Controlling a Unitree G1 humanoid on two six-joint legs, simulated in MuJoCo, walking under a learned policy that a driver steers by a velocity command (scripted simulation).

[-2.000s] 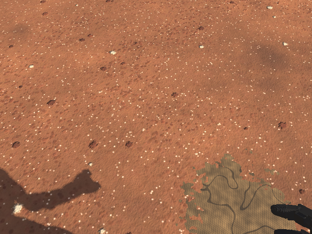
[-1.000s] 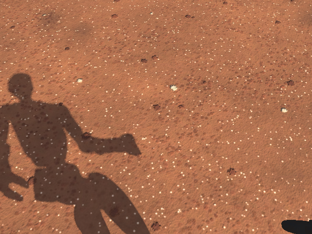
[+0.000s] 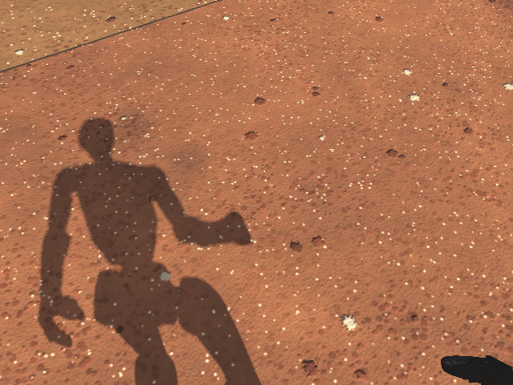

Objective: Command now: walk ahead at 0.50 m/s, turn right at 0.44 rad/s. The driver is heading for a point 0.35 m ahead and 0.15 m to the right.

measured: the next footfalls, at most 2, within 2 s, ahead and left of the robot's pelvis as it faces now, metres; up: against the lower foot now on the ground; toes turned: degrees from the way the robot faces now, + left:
right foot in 0.40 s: +0.35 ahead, -0.18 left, +0.00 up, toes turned -17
left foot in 0.82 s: +0.46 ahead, +0.04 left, +0.00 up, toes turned -17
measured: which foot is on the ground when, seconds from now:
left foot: down 0.00-0.42, up 0.44-0.80, down 0.82-1.00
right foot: up 0.00-0.38, down 0.40-1.00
